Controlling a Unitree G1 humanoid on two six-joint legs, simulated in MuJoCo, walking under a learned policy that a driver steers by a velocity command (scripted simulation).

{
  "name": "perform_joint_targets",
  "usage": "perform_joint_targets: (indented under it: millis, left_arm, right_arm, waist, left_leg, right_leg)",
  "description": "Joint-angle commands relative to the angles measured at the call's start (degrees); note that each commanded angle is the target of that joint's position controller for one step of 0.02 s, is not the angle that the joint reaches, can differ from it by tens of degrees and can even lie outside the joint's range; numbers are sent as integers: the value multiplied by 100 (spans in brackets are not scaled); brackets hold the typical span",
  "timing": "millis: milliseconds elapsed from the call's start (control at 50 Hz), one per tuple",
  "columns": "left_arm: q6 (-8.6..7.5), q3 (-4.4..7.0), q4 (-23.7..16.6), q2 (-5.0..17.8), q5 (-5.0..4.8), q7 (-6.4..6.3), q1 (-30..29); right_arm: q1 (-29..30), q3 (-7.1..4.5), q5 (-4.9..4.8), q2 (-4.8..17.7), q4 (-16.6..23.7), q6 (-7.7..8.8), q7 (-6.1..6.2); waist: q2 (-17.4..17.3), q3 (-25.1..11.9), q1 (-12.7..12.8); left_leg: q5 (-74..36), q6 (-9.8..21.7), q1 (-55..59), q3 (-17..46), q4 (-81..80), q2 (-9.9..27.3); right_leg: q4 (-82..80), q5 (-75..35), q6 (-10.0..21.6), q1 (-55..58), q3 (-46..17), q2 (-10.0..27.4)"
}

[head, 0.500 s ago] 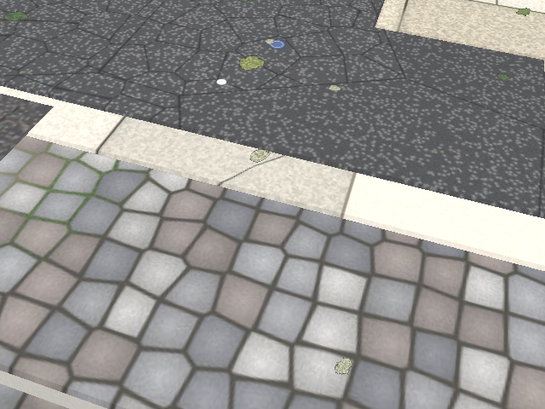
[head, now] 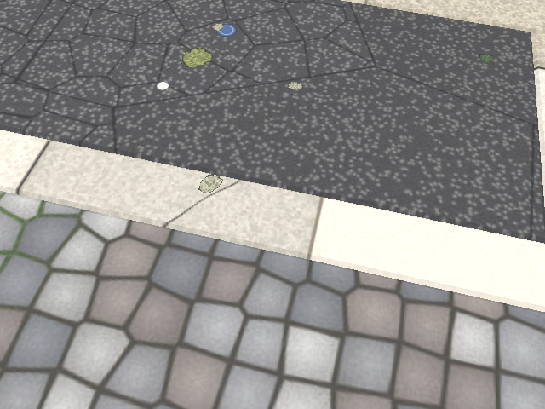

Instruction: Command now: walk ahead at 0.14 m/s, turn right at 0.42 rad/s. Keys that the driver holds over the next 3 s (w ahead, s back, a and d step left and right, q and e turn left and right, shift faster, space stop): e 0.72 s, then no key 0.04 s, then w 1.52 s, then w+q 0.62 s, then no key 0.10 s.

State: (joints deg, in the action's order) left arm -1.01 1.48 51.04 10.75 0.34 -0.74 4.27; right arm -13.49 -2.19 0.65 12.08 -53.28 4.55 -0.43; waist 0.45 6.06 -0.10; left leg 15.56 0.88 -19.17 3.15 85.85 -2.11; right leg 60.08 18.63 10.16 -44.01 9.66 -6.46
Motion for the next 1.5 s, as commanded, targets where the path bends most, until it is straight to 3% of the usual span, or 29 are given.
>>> perform_joint_targets:
  millis: [20, 40, 80, 120, 140, 160, 200, 220, 280, 380, 560, 760, 840, 880, 900, 920, 940, 960, 980, 1000, 1060, 1200, 1320, 1380, 1420, 1440, 1460, 1480, 1500]
  left_arm:
    - [-91, 166, -22, 253, 125, -145, 507]
    - [-135, 153, 67, 237, 142, -125, 768]
    - [-259, 162, 112, 417, 125, -96, 1091]
    - [-291, 198, 94, 609, 49, -81, 1106]
    - [-234, 214, -179, 680, 85, -114, 833]
    - [-182, 241, -252, 758, 78, -147, 929]
    - [-150, 308, -583, 973, 28, -199, 1128]
    - [-100, 372, -676, 1105, -30, -231, 1248]
    - [95, 436, -941, 1084, -55, -268, 1608]
    - [202, 485, -1279, 1109, 6, -273, 1860]
    - [125, 523, -1455, 1343, -51, -257, 2033]
    - [112, 499, -1403, 1499, 20, -200, 1932]
    - [104, 441, -1343, 1398, 85, -100, 1765]
    - [94, 410, -1286, 1338, 104, -92, 1570]
    - [73, 373, -1179, 1256, 86, -102, 1640]
    - [-5, 288, -1061, 951, 63, -58, 1926]
    - [-73, 141, -1071, 450, 110, -1, 2250]
    - [-64, 277, -1243, 1061, 92, -22, 2125]
    - [-64, 336, -1181, 1311, 220, -26, 1809]
    - [-88, 334, -1176, 1309, 244, 60, 1422]
    - [-146, 276, -1121, 1069, 207, 272, 1164]
    - [-122, 167, -1395, 767, 223, 343, 205]
    - [-156, 7, -1747, 523, 139, 412, -857]
    - [-171, 47, -1674, 644, 111, 315, -538]
    - [-200, 171, -1319, 910, 143, 166, 619]
    - [-254, 247, -1106, 1073, 213, 74, 1468]
    - [-272, 357, -1009, 1533, 331, -23, 2347]
    - [-249, 416, -993, 1743, 344, 18, 2174]
    - [-206, 351, -992, 1280, 69, 75, 1878]
  right_arm:
    - [-658, 44, 202, 55, 525, -339, 136]
    - [-494, 67, 146, 13, 672, -391, 210]
    - [-255, 97, 127, 61, 941, -358, 291]
    - [225, 145, 232, 107, 1311, -375, 340]
    - [319, 153, 289, 201, 1447, -397, 313]
    - [571, 155, 281, 230, 1579, -438, 296]
    - [377, 89, 202, 350, 1518, -546, 299]
    - [339, 62, 194, 380, 1539, -602, 308]
    - [691, 5, 187, 495, 1732, -723, 327]
    - [1101, -84, 133, 635, 1888, -751, 276]
    - [1009, -141, 119, 891, 1966, -742, 244]
    - [1250, -71, 80, 993, 2181, -635, 188]
    - [1052, -41, 74, 938, 2213, -588, 123]
    - [584, -74, -4, 918, 2076, -552, 145]
    - [350, -74, 26, 846, 2003, -498, 194]
    - [301, -106, 125, 983, 1974, -408, 249]
    - [-105, -109, 207, 1224, 2052, -337, 292]
    - [-627, -313, 137, 1874, 1842, -346, 246]
    - [-584, -345, 52, 1625, 1671, -322, 169]
    - [-360, -257, 9, 1252, 1676, -276, 113]
    - [-471, -158, 55, 954, 1528, -107, 68]
    - [-1518, -109, -46, 716, 1037, 74, 45]
    - [-1889, -97, 11, 758, 722, 78, 90]
    - [-1739, -104, 12, 908, 583, 102, 107]
    - [-1659, -114, -13, 1016, 512, 77, 147]
    - [-1550, -99, -62, 1008, 535, 70, 149]
    - [-1555, -9, -64, 703, 763, 69, 127]
    - [-2231, 43, -206, 310, 813, -14, 125]
    - [-1583, -109, 49, 960, 824, -52, 142]
  waist:
    - [-462, -908, -268]
    - [-162, -857, -222]
    - [-99, -1065, -218]
    - [-342, -1023, -347]
    - [-421, -1073, -407]
    - [-252, -1103, -272]
    - [8, -1468, -105]
    - [208, -1504, -49]
    - [476, -1276, 305]
    - [379, -873, 538]
    - [455, -952, 407]
    - [454, -933, 386]
    - [636, -849, 291]
    - [658, -684, -6]
    - [434, -638, -200]
    - [-294, -900, -157]
    - [-1232, -1327, -119]
    - [-1523, -1090, -193]
    - [-805, -282, -74]
    - [-366, 70, -54]
    - [-681, -158, -68]
    - [-655, -222, -295]
    - [-646, -26, -491]
    - [-669, -226, -179]
    - [-680, -902, 366]
    - [-608, -1358, 804]
    - [104, -2142, 1030]
    - [1241, -2474, 494]
    - [163, -1766, 502]
  left_leg:
    - [57, 177, -1651, 237, 544, 303]
    - [280, 193, -1889, 64, 932, 231]
    - [347, 218, -2353, -20, 1230, 310]
    - [-104, 198, -2463, 109, 202, 526]
    - [-407, 82, -2107, -47, -850, 562]
    - [-640, -17, -2041, -252, -1278, 420]
    - [-971, -185, -2306, -246, -1338, 391]
    - [-965, -227, -2514, -154, -1429, 452]
    - [-874, -377, -2891, -68, -1844, 421]
    - [-776, -503, -3459, 321, -2291, 400]
    - [-193, -364, -3137, 409, -2491, 201]
    - [267, -259, -2266, 305, -3249, 22]
    - [388, -148, -750, 183, -4273, 11]
    - [282, -7, 561, 66, -5350, 13]
    - [-102, 70, 1234, -47, -6147, -4]
    - [109, 160, 2073, 423, -6339, 366]
    - [1280, 461, 2748, 2021, -6647, 1711]
    - [2568, 1066, 2449, 4162, -7521, 2293]
    - [3083, 1158, 1762, 4217, -7674, 2263]
    - [2766, 1047, 1371, 3468, -7616, 1936]
    - [674, 883, 1377, 1930, -7722, 1229]
    - [-1890, 972, 2176, 1098, -7741, 1126]
    - [-3333, 850, 2151, 712, -7670, 1086]
    - [-5300, 702, 2186, 509, -7118, 1217]
    - [-6453, 560, 2246, 378, -5740, 1178]
    - [-5683, 498, 1554, 247, -4667, 1060]
    - [-3188, 462, 555, -5, -3015, 718]
    - [1443, 267, -1164, -241, -1066, -306]
    - [920, 373, -1511, 168, -964, 46]
  right_leg:
    - [-3110, -2731, 610, 1928, -3723, 1406]
    - [-3232, -2954, 643, 1866, -3534, 1330]
    - [-3511, -3478, 619, 2024, -3191, 1313]
    - [-3619, -3236, 153, 1934, -2676, 1005]
    - [-3669, -3490, -134, 1779, -2396, 780]
    - [-3706, -3676, -338, 1913, -2351, 667]
    - [-3664, -4726, -730, 2800, -2666, 954]
    - [-3722, -4554, -926, 3171, -2796, 1005]
    - [-4063, -3249, -1276, 3773, -3181, 987]
    - [-4324, -1520, -847, 4520, -3959, 1236]
    - [-3907, -3353, -603, 4885, -4307, 1180]
    - [-3503, -4167, -158, 4504, -4566, 1015]
    - [-3931, -1329, 23, 3500, -4785, 826]
    - [-3915, -673, -101, 2827, -4766, 708]
    - [-3600, -542, -216, 2580, -4589, 554]
    - [-2755, 339, -451, 2205, -4019, 233]
    - [-1321, 1625, -652, 1771, -3042, -182]
    - [-478, 1961, -744, 745, -2224, -635]
    - [35, 1295, -782, 484, -2124, -83]
    - [77, 761, -833, 509, -1992, 136]
    - [36, -144, -937, 727, -1472, 505]
    - [-382, -763, -999, -195, -882, 816]
    - [-2150, -1254, -857, 477, -453, 618]
    - [-2706, -1150, -510, 1627, -368, 329]
    - [-3055, -1026, -238, 2979, -414, 87]
    - [-3283, -1270, -44, 4302, -738, 432]
    - [-3340, -309, 235, 5604, -2277, 1890]
    - [-3925, -506, 1072, 6359, -5043, 3290]
    - [-4268, -306, 878, 5545, -4863, 2852]
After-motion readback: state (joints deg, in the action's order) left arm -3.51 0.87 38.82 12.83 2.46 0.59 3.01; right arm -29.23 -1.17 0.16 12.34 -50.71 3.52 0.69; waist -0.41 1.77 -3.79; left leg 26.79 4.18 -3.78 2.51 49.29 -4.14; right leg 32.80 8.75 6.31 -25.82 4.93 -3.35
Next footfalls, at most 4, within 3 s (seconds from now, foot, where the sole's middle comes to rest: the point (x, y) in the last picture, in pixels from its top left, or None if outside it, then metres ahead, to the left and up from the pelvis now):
0.92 left None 0.35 0.11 -0.68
1.44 right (364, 328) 0.55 -0.20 -0.68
1.96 left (351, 199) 0.92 -0.20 -0.68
2.52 right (449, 152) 1.09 -0.51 -0.68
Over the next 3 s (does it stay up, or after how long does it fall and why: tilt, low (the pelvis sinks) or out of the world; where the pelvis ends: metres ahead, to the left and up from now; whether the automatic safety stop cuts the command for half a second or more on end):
stays up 1.21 -0.43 0.09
